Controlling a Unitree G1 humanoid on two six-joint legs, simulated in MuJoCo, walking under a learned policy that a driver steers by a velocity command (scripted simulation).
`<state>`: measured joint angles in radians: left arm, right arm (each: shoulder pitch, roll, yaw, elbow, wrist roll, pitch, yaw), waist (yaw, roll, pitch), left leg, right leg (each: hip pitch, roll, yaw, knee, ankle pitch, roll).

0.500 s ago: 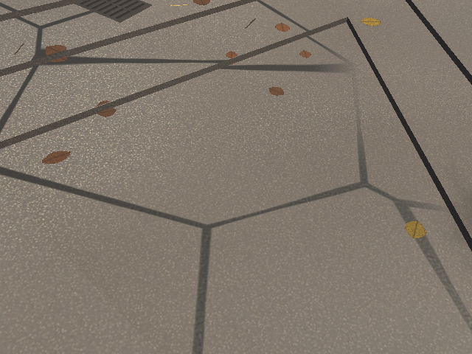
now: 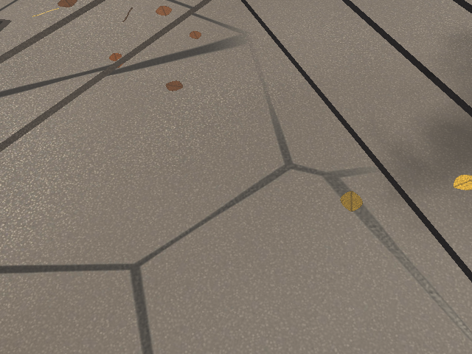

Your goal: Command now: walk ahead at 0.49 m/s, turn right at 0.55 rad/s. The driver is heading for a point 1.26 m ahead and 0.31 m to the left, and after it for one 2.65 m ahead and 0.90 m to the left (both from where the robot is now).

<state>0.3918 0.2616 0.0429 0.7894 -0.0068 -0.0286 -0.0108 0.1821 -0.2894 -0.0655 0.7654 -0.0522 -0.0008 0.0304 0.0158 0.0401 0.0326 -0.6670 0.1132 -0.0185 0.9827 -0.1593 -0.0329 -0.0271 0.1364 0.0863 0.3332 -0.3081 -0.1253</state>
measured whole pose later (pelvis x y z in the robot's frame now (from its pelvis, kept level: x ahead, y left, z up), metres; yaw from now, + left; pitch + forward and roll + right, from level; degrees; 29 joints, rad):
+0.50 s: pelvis +0.34 +0.06 -0.16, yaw -7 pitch +1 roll +1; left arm 0.25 0.26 0.03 0.92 0.05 -0.04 0.01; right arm 0.33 -0.20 -0.04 0.93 -0.03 -0.08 0.01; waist 0.01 -0.05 0.08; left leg -0.27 -0.08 0.07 0.52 -0.27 0.08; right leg -0.54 0.02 0.08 1.38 -0.40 -0.05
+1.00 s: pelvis +0.61 +0.00 -0.15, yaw +2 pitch +0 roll -1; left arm 0.27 0.23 0.05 0.95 0.02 -0.10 0.01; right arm 0.27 -0.26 -0.07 0.91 -0.03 -0.01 0.03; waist 0.00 0.05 0.04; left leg -0.56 0.07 -0.01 1.08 -0.26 0.06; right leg -0.13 0.03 -0.15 0.33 -0.20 -0.07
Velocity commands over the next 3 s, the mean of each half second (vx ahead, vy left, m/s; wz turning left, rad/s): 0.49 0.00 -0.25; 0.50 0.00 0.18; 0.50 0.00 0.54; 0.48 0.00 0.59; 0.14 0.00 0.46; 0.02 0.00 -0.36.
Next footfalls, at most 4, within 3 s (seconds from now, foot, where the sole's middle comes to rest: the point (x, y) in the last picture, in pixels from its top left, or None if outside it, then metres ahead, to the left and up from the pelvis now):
0.34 left None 0.40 0.13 -0.93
0.78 right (285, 318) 0.64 -0.08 -0.93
1.30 left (219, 249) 0.90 0.15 -0.93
1.84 right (227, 172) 1.26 0.13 -0.93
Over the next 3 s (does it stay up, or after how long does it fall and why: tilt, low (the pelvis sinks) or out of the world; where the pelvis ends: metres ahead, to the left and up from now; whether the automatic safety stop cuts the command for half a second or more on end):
stays up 1.22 0.22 -0.15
